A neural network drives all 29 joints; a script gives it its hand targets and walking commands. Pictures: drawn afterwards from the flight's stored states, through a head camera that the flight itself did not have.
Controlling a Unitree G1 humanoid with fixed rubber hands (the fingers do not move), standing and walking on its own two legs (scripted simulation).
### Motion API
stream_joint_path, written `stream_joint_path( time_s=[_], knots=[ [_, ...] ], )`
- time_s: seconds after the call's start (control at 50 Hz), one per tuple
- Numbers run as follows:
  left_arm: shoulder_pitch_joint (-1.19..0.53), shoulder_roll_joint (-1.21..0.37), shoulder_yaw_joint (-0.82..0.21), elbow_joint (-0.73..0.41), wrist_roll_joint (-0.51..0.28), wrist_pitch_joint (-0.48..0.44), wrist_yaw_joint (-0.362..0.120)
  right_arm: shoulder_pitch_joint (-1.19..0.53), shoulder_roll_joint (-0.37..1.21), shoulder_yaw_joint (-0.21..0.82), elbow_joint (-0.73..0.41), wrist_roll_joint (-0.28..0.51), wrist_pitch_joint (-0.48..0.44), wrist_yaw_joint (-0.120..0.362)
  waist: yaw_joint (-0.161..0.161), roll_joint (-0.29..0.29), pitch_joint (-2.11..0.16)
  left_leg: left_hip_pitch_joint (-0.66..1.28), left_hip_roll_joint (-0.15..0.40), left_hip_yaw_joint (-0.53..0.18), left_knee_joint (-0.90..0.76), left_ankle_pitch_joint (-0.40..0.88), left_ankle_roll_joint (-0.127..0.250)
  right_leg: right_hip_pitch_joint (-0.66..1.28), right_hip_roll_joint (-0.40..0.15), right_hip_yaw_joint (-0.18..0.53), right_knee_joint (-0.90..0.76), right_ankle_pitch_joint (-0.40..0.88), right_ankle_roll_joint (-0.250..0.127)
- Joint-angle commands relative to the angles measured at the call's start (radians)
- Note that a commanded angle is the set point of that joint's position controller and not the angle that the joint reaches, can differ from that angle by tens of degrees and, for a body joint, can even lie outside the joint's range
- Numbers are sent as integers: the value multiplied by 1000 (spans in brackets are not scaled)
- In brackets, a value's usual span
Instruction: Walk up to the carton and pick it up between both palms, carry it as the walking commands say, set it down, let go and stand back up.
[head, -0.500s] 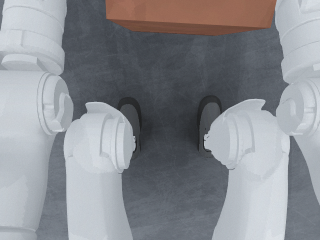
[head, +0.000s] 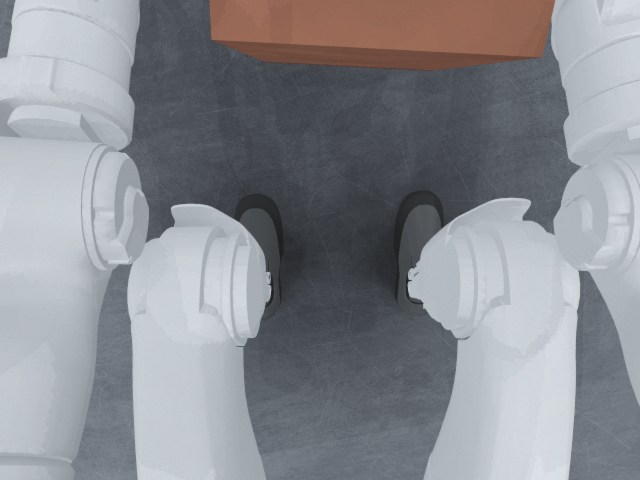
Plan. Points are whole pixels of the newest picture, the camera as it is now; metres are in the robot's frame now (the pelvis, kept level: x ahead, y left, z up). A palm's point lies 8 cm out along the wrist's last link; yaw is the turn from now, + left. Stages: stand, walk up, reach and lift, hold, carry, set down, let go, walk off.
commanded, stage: reach and lift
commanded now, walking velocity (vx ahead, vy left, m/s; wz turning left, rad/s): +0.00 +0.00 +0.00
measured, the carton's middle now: out of the picture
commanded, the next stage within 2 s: none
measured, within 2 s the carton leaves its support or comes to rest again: leaves its support in 0.92 s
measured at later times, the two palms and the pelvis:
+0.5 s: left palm out of the picture +0.57 +0.14 -0.18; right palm out of the picture +0.56 -0.18 -0.18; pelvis +0.00 +0.00 +0.00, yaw +0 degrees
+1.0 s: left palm out of the picture +0.57 +0.15 -0.17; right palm out of the picture +0.57 -0.16 -0.16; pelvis +0.00 +0.00 +0.00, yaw +0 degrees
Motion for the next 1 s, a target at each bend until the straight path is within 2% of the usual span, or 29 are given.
stream_joint_path(
  time_s=[0.0,0.02,0.04,0.06,0.1,0.12,0.2,0.22,0.28,0.3,0.32,0.34,0.38,0.4,0.42,0.44,0.48,0.58,0.6,0.64,0.66,0.68,0.76,0.8,0.82,0.88,0.9,0.96,0.98],
  knots=[
    [-322,-252,-115,-26,34,-22,-66,-413,256,165,-115,3,-23,78,-14,-27,-1295,529,-60,-14,-139,166,-15,546,63,-139,-112,183,-2],
    [-318,-281,-94,-36,69,-17,-80,-448,308,170,-152,7,-18,97,13,-10,-1276,547,-58,-8,-133,180,-10,514,73,-131,-105,180,-5],
    [-323,-330,-77,-61,69,-18,-94,-448,370,177,-153,-3,-14,115,19,-30,-1281,527,-66,-5,-128,171,-11,534,72,-128,-107,181,-4],
    [-328,-370,-92,-70,83,-14,-105,-434,421,165,-128,-10,-8,131,5,-16,-1275,530,-63,-7,-137,170,-15,518,77,-137,-97,185,-3],
    [-313,-332,-3,-120,148,-10,-110,-376,408,90,-103,-65,9,146,17,-35,-1231,531,-70,-5,-126,171,-22,481,86,-133,-92,181,4],
    [-317,-372,0,-132,166,-11,-118,-372,482,87,-91,-76,15,158,30,-41,-1233,534,-73,6,-119,159,-19,478,89,-132,-92,162,5],
    [-371,-812,-88,-96,123,30,-238,-512,866,164,-162,-79,44,258,-7,-44,-1202,483,-99,8,-111,141,2,465,106,-145,-90,146,-20],
    [-375,-853,-74,-103,125,38,-259,-486,895,146,-120,-98,61,272,-20,-38,-1169,449,-94,16,-103,119,0,450,104,-135,-101,119,-25],
    [-368,-896,-55,-144,148,55,-290,-498,969,132,-176,-104,79,311,2,-54,-1156,429,-99,14,-109,131,12,406,110,-143,-94,116,-25],
    [-358,-921,-66,-154,136,58,-297,-478,975,141,-171,-108,86,316,-11,-48,-1151,422,-98,11,-113,115,14,411,109,-144,-93,105,-33],
    [-368,-916,-57,-170,152,63,-302,-491,988,150,-189,-96,90,321,23,-39,-1163,418,-94,23,-101,110,14,410,111,-136,-98,95,-29],
    [-346,-942,-67,-175,138,68,-307,-481,1004,154,-196,-97,96,326,0,-54,-1176,407,-97,20,-101,121,14,430,111,-145,-91,120,-32],
    [-328,-978,-67,-171,142,72,-311,-483,1014,169,-215,-81,95,336,32,-28,-1194,445,-97,25,-93,161,15,412,117,-135,-88,126,-37],
    [-318,-985,-72,-154,138,78,-314,-486,994,162,-211,-85,94,338,10,-15,-1179,438,-96,12,-100,161,13,384,115,-146,-75,125,-39],
    [-305,-979,-67,-161,143,76,-313,-496,1017,181,-211,-72,97,341,33,-29,-1166,434,-93,16,-105,155,18,381,115,-141,-82,112,-34],
    [-322,-995,-65,-156,134,80,-321,-512,1036,181,-226,-77,100,342,18,-53,-1181,419,-97,14,-98,153,24,408,115,-140,-82,126,-37],
    [-362,-980,-78,-207,130,77,-317,-528,1046,192,-230,-51,101,347,38,-39,-1208,443,-92,18,-92,166,21,398,117,-136,-84,122,-34],
    [-400,-997,-97,-244,100,73,-313,-560,1042,202,-279,-29,98,342,13,-41,-1277,479,-95,19,-89,188,21,426,122,-143,-86,146,-36],
    [-391,-1002,-86,-198,107,74,-312,-545,1047,179,-210,-44,102,342,6,-47,-1240,459,-98,16,-97,172,21,401,113,-153,-79,136,-35],
    [-405,-1008,-104,-247,100,75,-303,-584,1072,223,-269,-9,104,343,36,-37,-1352,523,-94,23,-92,213,21,452,119,-147,-78,171,-30],
    [-390,-1016,-91,-222,99,76,-306,-575,1063,215,-266,-14,102,337,26,-52,-1345,512,-96,23,-89,201,23,451,120,-151,-79,160,-30],
    [-426,-1023,-107,-275,86,71,-302,-590,1064,207,-284,-18,100,334,9,-40,-1399,539,-102,22,-93,211,21,470,124,-154,-80,169,-29],
    [-524,-1047,-173,-402,26,73,-283,-696,1102,285,-396,51,103,313,19,-50,-1702,685,-105,31,-81,298,17,631,129,-160,-73,267,-25],
    [-558,-1058,-212,-458,2,77,-268,-735,1106,307,-460,79,101,298,5,-27,-1849,775,-106,32,-76,356,10,666,134,-173,-66,320,-21],
    [-559,-1070,-222,-458,-7,85,-265,-720,1095,309,-463,72,108,293,-16,-15,-1878,792,-105,32,-78,358,5,669,131,-177,-69,323,-23],
    [-620,-1061,-251,-573,-32,90,-254,-758,1131,342,-545,93,127,283,0,-37,-2041,838,-111,47,-86,387,8,769,137,-173,-81,362,-22],
    [-619,-1056,-251,-527,-13,99,-251,-728,1135,314,-490,78,133,279,-5,-18,-1997,816,-108,45,-96,371,5,723,136,-178,-76,352,-21],
    [-684,-1066,-286,-650,-38,106,-247,-694,1165,306,-507,57,160,274,-39,7,-2128,880,-113,56,-111,369,-1,770,138,-188,-94,357,-26],
    [-726,-1066,-291,-684,-57,104,-246,-697,1155,282,-515,37,168,272,-71,-9,-2144,878,-119,47,-121,363,-2,781,136,-192,-99,352,-31]
  ],
)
